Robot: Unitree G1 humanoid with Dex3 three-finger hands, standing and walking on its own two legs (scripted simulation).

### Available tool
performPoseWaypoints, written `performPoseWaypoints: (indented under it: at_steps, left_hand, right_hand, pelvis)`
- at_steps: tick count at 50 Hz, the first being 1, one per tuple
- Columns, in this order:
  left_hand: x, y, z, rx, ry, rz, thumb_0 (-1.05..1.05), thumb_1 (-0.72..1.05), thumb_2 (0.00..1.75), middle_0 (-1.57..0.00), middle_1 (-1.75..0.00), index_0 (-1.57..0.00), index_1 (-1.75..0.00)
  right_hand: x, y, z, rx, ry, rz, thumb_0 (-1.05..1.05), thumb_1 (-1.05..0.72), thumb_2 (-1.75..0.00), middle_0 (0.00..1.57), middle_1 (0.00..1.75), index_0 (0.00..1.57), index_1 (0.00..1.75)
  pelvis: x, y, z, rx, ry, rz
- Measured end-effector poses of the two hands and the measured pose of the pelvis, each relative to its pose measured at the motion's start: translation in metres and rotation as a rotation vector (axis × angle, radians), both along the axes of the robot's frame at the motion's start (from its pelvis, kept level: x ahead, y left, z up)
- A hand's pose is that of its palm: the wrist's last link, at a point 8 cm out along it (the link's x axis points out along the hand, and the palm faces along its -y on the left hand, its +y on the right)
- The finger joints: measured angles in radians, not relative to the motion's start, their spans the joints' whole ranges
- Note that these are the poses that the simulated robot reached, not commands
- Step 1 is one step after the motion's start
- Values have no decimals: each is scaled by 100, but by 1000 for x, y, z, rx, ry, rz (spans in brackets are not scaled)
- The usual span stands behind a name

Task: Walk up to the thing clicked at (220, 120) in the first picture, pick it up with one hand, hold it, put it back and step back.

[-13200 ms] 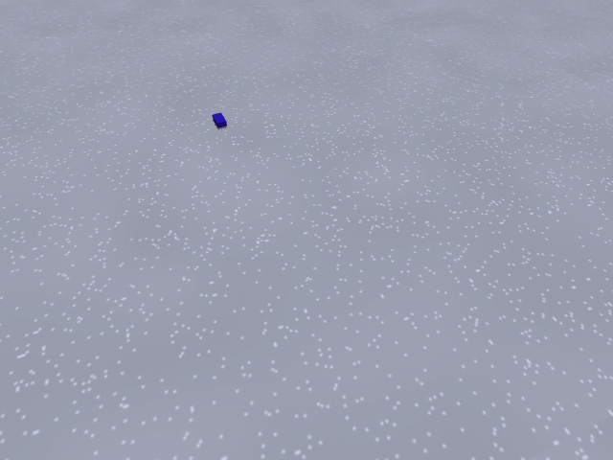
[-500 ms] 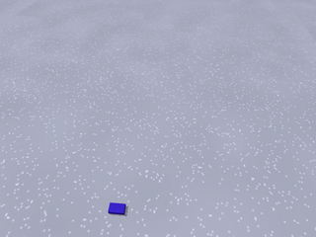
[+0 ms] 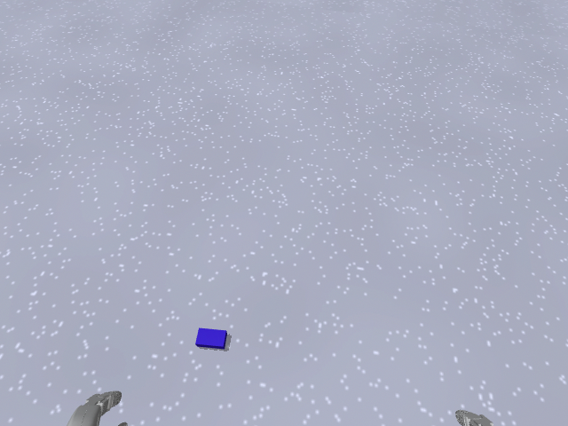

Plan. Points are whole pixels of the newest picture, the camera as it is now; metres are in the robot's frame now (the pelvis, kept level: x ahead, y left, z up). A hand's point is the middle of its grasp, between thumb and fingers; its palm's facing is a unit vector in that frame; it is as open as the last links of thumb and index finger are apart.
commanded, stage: rise first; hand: left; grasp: from above
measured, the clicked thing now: (211, 338) +0.43 +0.24 -0.76
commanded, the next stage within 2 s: none
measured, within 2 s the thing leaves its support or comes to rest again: neither
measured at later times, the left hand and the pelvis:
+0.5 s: hand out of the picture +0.12 +0.26 -0.22, palm faces -0.16 -0.89 -0.43, open 12.4 cm; pelvis -0.02 +0.00 -0.08, yaw -1 degrees
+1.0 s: hand (153, 397) +0.21 +0.29 -0.41, palm faces -0.48 -0.53 -0.70, open 12.9 cm; pelvis -0.07 +0.00 -0.26, yaw -3 degrees
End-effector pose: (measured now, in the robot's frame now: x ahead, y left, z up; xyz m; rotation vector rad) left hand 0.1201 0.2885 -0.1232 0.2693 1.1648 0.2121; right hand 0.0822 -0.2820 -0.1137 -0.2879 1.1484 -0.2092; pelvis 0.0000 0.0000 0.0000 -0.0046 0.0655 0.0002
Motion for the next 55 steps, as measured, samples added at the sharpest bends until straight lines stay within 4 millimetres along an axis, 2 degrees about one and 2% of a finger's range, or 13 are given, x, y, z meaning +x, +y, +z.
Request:
performPoseWaypoints:
  at_steps: [3,7,12,16,19,23,29,33,38,44,49,55]
  left_hand:
    - [27,2,-6,-2,-44,-47,1,62,85,-27,-48,-25,-48]
    - [40,4,-10,23,-60,-117,0,37,79,-31,-62,-31,-62]
    - [28,4,-22,63,5,-151,0,4,75,-37,-71,-36,-71]
    - [9,7,-39,78,45,-144,0,-14,73,-39,-75,-38,-75]
    - [1,10,-51,89,36,-145,0,-21,73,-40,-76,-39,-77]
    - [-1,13,-58,110,-5,-178,0,-27,72,-42,-77,-40,-77]
    - [2,14,-67,134,-2,-247,0,-29,71,-43,-76,-42,-77]
    - [12,20,-89,172,6,-300,0,-30,70,-44,-76,-42,-77]
    - [35,24,-130,219,-40,-416,0,-30,70,-43,-77,-42,-77]
    - [72,21,-185,296,-120,-631,0,-33,73,-40,-82,-39,-82]
    - [100,25,-226,406,-178,-744,0,-36,78,-35,-86,-34,-87]
    - [124,23,-273,487,-194,-871,0,-36,80,-32,-87,-32,-87]
  right_hand:
    - [-1,7,-5,20,-24,-4,0,-90,-90,20,30,21,30]
    - [-7,13,-11,42,-52,-27,0,-90,-89,20,30,21,30]
    - [-3,16,-20,55,-99,-26,0,-92,-90,20,30,21,30]
    - [8,18,-29,51,-149,-2,0,-93,-90,20,30,21,30]
    - [18,19,-38,40,-178,24,0,-93,-90,20,30,21,30]
    - [33,23,-48,31,-216,53,1,-94,-90,20,30,21,30]
    - [54,30,-58,36,-282,84,1,-95,-91,20,30,21,30]
    - [62,31,-73,34,-313,119,1,-96,-91,20,30,21,30]
    - [64,25,-112,18,-315,159,0,-96,-91,20,30,21,30]
    - [51,15,-182,19,-247,178,0,-96,-91,20,30,21,30]
    - [25,10,-247,41,-167,169,0,-96,-91,20,30,21,30]
    - [-24,9,-312,71,-53,139,0,-95,-91,20,30,21,30]
  pelvis:
    - [-7,-3,-9,-3,61,-6]
    - [-8,-5,-19,-7,97,-16]
    - [-9,-2,-32,-14,129,-18]
    - [-12,-1,-47,-15,164,-18]
    - [-15,-1,-60,-17,190,-14]
    - [-17,0,-74,-22,218,-11]
    - [-18,2,-89,-33,258,-8]
    - [-21,2,-108,-34,306,-10]
    - [-32,1,-148,-36,381,-12]
    - [-50,2,-206,-39,471,-22]
    - [-70,0,-255,-44,517,-30]
    - [-94,-4,-304,-46,541,-45]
